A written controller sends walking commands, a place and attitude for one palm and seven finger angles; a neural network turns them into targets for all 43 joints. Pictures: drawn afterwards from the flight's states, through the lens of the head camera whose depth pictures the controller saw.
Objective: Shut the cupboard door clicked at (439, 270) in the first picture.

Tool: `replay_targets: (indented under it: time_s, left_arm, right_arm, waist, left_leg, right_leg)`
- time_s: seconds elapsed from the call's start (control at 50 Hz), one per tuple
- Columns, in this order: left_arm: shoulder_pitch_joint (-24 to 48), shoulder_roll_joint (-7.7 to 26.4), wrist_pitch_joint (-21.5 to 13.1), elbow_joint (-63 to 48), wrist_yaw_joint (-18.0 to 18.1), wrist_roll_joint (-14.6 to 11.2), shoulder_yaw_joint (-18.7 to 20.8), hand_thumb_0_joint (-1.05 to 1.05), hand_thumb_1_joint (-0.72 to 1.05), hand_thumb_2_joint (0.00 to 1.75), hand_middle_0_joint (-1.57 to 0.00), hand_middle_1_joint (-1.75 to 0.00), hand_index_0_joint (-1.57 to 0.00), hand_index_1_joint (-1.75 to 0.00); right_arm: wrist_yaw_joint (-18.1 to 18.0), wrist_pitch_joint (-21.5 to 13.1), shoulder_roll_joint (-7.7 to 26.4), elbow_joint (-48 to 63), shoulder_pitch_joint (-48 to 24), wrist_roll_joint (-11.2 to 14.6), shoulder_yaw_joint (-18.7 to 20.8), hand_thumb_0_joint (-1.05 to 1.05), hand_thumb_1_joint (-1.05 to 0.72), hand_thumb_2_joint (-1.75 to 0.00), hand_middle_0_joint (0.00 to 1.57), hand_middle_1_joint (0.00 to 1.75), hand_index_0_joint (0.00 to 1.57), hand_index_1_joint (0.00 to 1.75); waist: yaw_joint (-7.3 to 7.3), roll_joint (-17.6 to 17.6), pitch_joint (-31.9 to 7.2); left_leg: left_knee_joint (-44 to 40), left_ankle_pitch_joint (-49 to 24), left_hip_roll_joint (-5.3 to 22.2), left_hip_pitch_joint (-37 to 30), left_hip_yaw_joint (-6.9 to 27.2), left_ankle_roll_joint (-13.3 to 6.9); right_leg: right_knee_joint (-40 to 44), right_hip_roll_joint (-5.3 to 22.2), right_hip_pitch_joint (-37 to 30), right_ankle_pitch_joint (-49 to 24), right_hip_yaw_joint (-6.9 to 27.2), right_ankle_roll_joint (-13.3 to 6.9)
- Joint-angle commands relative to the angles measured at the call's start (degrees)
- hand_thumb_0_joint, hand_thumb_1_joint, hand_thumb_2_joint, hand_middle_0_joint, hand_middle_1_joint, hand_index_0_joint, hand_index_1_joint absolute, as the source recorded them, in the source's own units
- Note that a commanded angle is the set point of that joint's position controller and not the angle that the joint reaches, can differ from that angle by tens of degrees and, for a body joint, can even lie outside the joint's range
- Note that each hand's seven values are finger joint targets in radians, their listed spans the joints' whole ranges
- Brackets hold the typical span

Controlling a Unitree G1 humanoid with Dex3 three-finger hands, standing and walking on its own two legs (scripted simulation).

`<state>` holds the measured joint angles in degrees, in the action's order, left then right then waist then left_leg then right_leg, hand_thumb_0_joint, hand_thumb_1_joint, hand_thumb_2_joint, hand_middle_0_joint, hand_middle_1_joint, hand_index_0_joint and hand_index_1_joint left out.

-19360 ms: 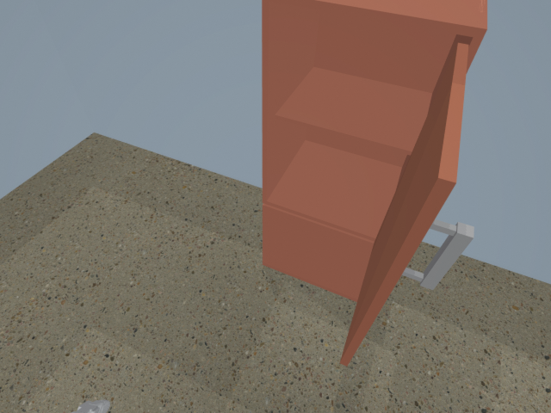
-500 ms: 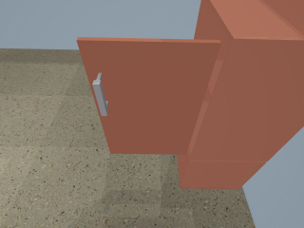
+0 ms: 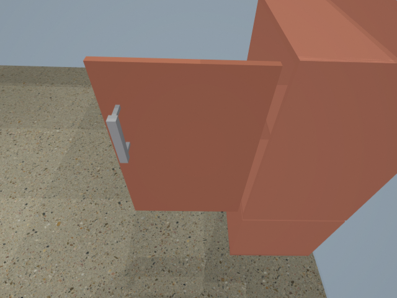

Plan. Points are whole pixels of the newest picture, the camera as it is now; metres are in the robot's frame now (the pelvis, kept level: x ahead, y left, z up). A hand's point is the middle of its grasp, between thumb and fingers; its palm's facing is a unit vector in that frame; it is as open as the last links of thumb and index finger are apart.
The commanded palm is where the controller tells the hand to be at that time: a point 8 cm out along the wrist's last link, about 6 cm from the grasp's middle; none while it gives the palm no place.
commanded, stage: come to a stop and stand still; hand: left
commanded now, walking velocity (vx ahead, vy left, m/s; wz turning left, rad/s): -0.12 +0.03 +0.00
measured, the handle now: (120, 134) +0.44 +0.21 +0.08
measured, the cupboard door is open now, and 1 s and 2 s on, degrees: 90 90 90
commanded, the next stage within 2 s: look again from close up in 1.52 s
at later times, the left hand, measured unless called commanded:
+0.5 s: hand out of the picture +0.03 +0.18 -0.17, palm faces +0.05 -0.96 -0.28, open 7.4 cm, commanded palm none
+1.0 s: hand out of the picture -0.04 +0.18 -0.18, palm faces +0.04 -0.98 -0.19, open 7.3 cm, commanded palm none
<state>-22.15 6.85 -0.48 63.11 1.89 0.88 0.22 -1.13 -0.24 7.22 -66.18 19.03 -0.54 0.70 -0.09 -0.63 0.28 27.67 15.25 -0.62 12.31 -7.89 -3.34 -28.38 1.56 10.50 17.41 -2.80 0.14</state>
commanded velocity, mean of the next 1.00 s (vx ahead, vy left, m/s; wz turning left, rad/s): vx -0.04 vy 0.01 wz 0.00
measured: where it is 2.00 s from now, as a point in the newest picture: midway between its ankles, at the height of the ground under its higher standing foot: outside the picture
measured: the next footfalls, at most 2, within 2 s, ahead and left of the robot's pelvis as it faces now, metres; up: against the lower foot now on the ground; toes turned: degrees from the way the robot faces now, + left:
none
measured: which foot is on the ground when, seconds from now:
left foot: down 0.00-1.00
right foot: down 0.00-1.00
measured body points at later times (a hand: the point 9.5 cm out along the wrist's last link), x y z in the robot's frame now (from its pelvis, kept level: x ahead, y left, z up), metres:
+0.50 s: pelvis -0.01 -0.02 -0.01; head -0.01 -0.02 +0.44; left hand +0.03 +0.23 -0.15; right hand +0.05 -0.25 -0.16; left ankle +0.00 +0.08 -0.74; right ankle -0.03 -0.12 -0.74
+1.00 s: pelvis -0.04 +0.00 +0.00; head -0.03 +0.01 +0.45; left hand -0.04 +0.23 -0.16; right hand -0.01 -0.23 -0.15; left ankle +0.00 +0.08 -0.74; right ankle -0.03 -0.12 -0.74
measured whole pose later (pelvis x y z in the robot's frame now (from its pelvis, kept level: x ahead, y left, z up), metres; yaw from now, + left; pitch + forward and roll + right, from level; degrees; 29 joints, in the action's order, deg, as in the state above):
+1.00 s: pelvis -0.04 +0.00 +0.00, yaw +2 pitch -1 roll -1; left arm -18.6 10.6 0.7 57.1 2.2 0.8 -0.6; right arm -0.2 1.0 9.4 -60.4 14.7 -0.8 0.5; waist 0.0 -1.2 2.2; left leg 28.6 11.9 -0.3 16.0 -6.0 -3.5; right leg -28.0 1.3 12.9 14.1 -4.7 -0.1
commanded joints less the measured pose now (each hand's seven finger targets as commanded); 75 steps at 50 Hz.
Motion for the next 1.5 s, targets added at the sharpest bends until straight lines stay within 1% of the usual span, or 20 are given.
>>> replay_targets:
  time_s: [0.0,0.06,0.14,0.22,0.3,0.32,0.34,0.36,0.38,0.4,0.42,0.46,0.5,0.52,0.58,0.64,0.86,0.94,1.08,1.48]
  left_arm:
    - [-3.99,3.80,-1.44,-0.83,0.89,-0.02,0.33,0.00,0.90,0.90,-0.20,-0.30,-0.20,-0.30]
    - [-4.81,4.61,-1.43,-0.91,1.62,-0.22,0.36,0.00,0.90,0.90,-0.20,-0.30,-0.20,-0.30]
    - [-3.93,6.03,-0.66,-2.68,2.15,-0.13,1.21,0.00,0.90,0.90,-0.20,-0.30,-0.20,-0.30]
    - [-2.02,6.41,-0.07,-4.34,2.13,-0.01,1.69,0.00,0.90,0.90,-0.20,-0.30,-0.20,-0.30]
    - [-0.11,6.75,0.21,-5.15,1.89,0.08,1.75,0.00,0.90,0.90,-0.20,-0.30,-0.20,-0.30]
    - [4.05,14.76,0.23,-9.38,1.67,0.29,1.02,0.00,0.90,0.90,-0.20,-0.30,-0.20,-0.30]
    - [2.39,9.45,0.80,-10.71,1.70,0.23,1.71,0.00,0.90,0.90,-0.20,-0.30,-0.20,-0.30]
    - [2.82,8.18,0.79,-10.30,1.73,0.34,1.56,0.00,0.90,0.90,-0.20,-0.30,-0.20,-0.30]
    - [2.13,8.47,0.87,-10.62,1.53,0.28,1.21,0.00,0.90,0.90,-0.20,-0.30,-0.20,-0.30]
    - [1.14,8.39,0.81,-10.74,1.27,0.34,1.35,0.00,0.90,0.90,-0.20,-0.30,-0.20,-0.30]
    - [0.88,8.95,0.34,-10.85,1.13,0.66,1.20,0.00,0.90,0.90,-0.20,-0.30,-0.20,-0.30]
    - [4.21,12.24,-0.20,-11.64,1.17,0.56,1.90,0.00,0.90,0.90,-0.20,-0.30,-0.20,-0.30]
    - [7.23,12.68,-0.56,-13.17,1.17,0.52,2.03,0.00,0.90,0.90,-0.20,-0.30,-0.20,-0.30]
    - [6.88,12.18,-0.62,-13.55,1.17,0.63,1.67,0.00,0.90,0.90,-0.20,-0.30,-0.20,-0.30]
    - [7.46,12.15,-0.51,-13.42,1.04,0.26,1.61,0.00,0.90,0.90,-0.20,-0.30,-0.20,-0.30]
    - [5.58,11.00,-0.17,-13.01,0.88,0.25,1.04,0.00,0.90,0.90,-0.20,-0.30,-0.20,-0.30]
    - [3.14,9.76,-0.17,-10.57,0.67,0.27,0.79,0.00,0.90,0.90,-0.20,-0.30,-0.20,-0.30]
    - [1.79,9.14,-0.45,-9.10,0.67,0.19,0.43,0.00,0.90,0.90,-0.20,-0.30,-0.20,-0.30]
    - [-0.35,7.80,-0.32,-5.78,0.82,0.24,-0.03,0.00,0.90,0.90,-0.20,-0.30,-0.20,-0.30]
    - [-1.85,5.77,-0.20,-2.21,1.18,0.45,-0.15,0.00,0.90,0.90,-0.20,-0.30,-0.20,-0.30]
  right_arm:
    - [-0.61,-1.83,3.82,1.20,3.03,0.26,-0.21,0.00,-0.90,-0.90,0.20,0.30,0.20,0.30]
    - [-1.33,-1.80,4.40,1.01,2.99,0.55,0.01,0.00,-0.90,-0.90,0.20,0.30,0.20,0.30]
    - [-1.68,-0.85,5.49,2.26,2.32,0.49,1.24,0.00,-0.90,-0.90,0.20,0.30,0.20,0.30]
    - [-1.53,0.04,6.11,3.80,0.12,0.24,2.12,0.00,-0.90,-0.90,0.20,0.30,0.20,0.30]
    - [-1.02,0.41,5.97,4.82,-2.04,0.11,2.13,0.00,-0.90,-0.90,0.20,0.30,0.20,0.30]
    - [-0.65,-0.67,10.29,10.65,-2.45,-0.62,1.78,0.00,-0.90,-0.90,0.20,0.30,0.20,0.30]
    - [-0.84,-1.59,11.66,11.57,-3.83,-1.01,3.38,0.00,-0.90,-0.90,0.20,0.30,0.20,0.30]
    - [-1.13,-1.26,11.01,11.37,-3.95,-1.00,3.68,0.00,-0.90,-0.90,0.20,0.30,0.20,0.30]
    - [-1.14,-0.93,10.99,12.20,-4.65,-0.74,3.42,0.00,-0.90,-0.90,0.20,0.30,0.20,0.30]
    - [-0.99,-0.47,10.12,13.23,-6.38,-0.68,3.37,0.00,-0.90,-0.90,0.20,0.30,0.20,0.30]
    - [-0.54,-0.28,9.06,14.32,-7.99,-0.79,2.68,0.00,-0.90,-0.90,0.20,0.30,0.20,0.30]
    - [-0.05,0.59,6.95,14.69,-6.52,-0.70,2.51,0.00,-0.90,-0.90,0.20,0.30,0.20,0.30]
    - [0.17,0.57,6.85,14.05,-4.77,-0.82,2.45,0.00,-0.90,-0.90,0.20,0.30,0.20,0.30]
    - [0.38,0.58,6.17,13.64,-4.50,-0.89,1.90,0.00,-0.90,-0.90,0.20,0.30,0.20,0.30]
    - [0.36,0.14,7.46,13.50,-4.55,-0.75,1.84,0.00,-0.90,-0.90,0.20,0.30,0.20,0.30]
    - [0.48,-0.10,8.39,13.39,-5.79,-0.75,1.49,0.00,-0.90,-0.90,0.20,0.30,0.20,0.30]
    - [0.64,0.20,8.35,10.68,-4.96,-0.59,1.21,0.00,-0.90,-0.90,0.20,0.30,0.20,0.30]
    - [0.61,-0.19,8.29,9.08,-4.13,-0.31,1.05,0.00,-0.90,-0.90,0.20,0.30,0.20,0.30]
    - [0.41,-0.45,8.17,6.38,-3.18,0.07,0.92,0.00,-0.90,-0.90,0.20,0.30,0.20,0.30]
    - [0.04,-0.75,7.30,3.02,-2.08,0.30,1.18,0.00,-0.90,-0.90,0.20,0.30,0.20,0.30]
  waist:
    - [-0.03,0.67,4.54]
    - [0.10,1.32,1.79]
    - [0.02,1.99,-0.67]
    - [0.05,0.06,-1.92]
    - [0.11,-1.19,-0.99]
    - [-1.41,0.26,0.69]
    - [0.10,5.97,-6.05]
    - [-0.32,6.67,-8.05]
    - [0.48,7.04,-7.05]
    - [1.26,4.36,-4.55]
    - [1.78,0.36,-0.84]
    - [-0.81,-7.10,3.54]
    - [-1.89,-5.23,4.53]
    - [-1.38,-5.10,4.39]
    - [-1.49,-0.93,4.06]
    - [-0.14,2.17,3.81]
    - [-0.12,0.20,2.93]
    - [-0.08,1.49,0.94]
    - [0.22,2.50,3.27]
    - [-0.01,0.72,4.84]
  left_leg:
    - [-6.27,-16.20,6.82,-2.53,8.19,0.67]
    - [-4.10,-33.60,7.45,-6.09,7.94,0.98]
    - [-1.67,-38.86,8.01,-8.04,7.40,1.13]
    - [-0.65,-33.72,8.37,-8.05,7.65,0.90]
    - [-1.68,-23.37,7.61,-5.71,7.44,1.34]
    - [-6.78,-26.91,6.32,-5.80,12.46,2.08]
    - [-2.95,-30.96,11.63,-7.67,15.07,0.37]
    - [-2.70,-31.21,12.52,-7.78,15.68,-1.46]
    - [-2.65,-26.30,12.08,-5.51,15.15,-2.22]
    - [-1.81,-15.71,10.55,-0.29,13.93,-1.60]
    - [0.71,-8.42,7.49,4.06,11.78,-0.21]
    - [5.15,1.73,2.73,6.92,7.55,2.53]
    - [6.37,-0.16,3.12,4.49,7.20,2.60]
    - [5.02,-1.03,3.03,3.96,6.46,2.50]
    - [1.73,-4.30,4.09,2.15,7.94,2.03]
    - [-2.23,-4.48,5.74,2.91,10.01,1.09]
    - [-6.18,3.93,5.87,3.77,10.61,1.06]
    - [-6.81,1.41,6.41,2.13,10.66,0.86]
    - [-10.73,3.91,7.53,3.24,12.00,0.65]
    - [-14.05,2.49,7.78,0.51,12.65,1.07]
  right_leg:
    - [5.01,5.37,3.01,-15.78,4.87,-2.05]
    - [3.25,6.09,-0.30,-29.53,4.42,-1.58]
    - [0.23,6.69,-0.33,-32.25,4.25,-1.92]
    - [0.04,6.94,0.56,-29.01,5.07,-2.32]
    - [1.57,7.54,0.67,-24.51,6.14,-2.71]
    - [-3.00,2.96,1.58,-11.98,2.62,-1.95]
    - [-6.31,2.44,5.39,-1.94,1.59,-1.56]
    - [-6.67,1.40,5.77,1.82,1.75,-1.94]
    - [-5.30,2.09,5.09,1.69,2.18,-1.99]
    - [-1.57,2.81,4.03,-1.10,2.75,-2.06]
    - [2.80,4.86,3.44,-5.30,6.38,-2.90]
    - [8.66,11.68,7.42,-0.91,14.19,-6.04]
    - [9.76,12.30,11.10,0.88,13.59,-7.40]
    - [9.21,11.35,9.74,-2.81,12.37,-6.94]
    - [6.52,8.57,9.61,-3.72,8.41,-4.94]
    - [5.02,5.79,7.27,-3.36,5.90,-3.15]
    - [8.06,5.42,6.71,3.16,5.46,-2.29]
    - [7.48,5.30,4.97,-0.64,5.03,-2.08]
    - [6.67,4.75,3.72,-2.82,3.41,-1.31]
    - [6.73,5.14,3.41,-5.32,2.97,-0.51]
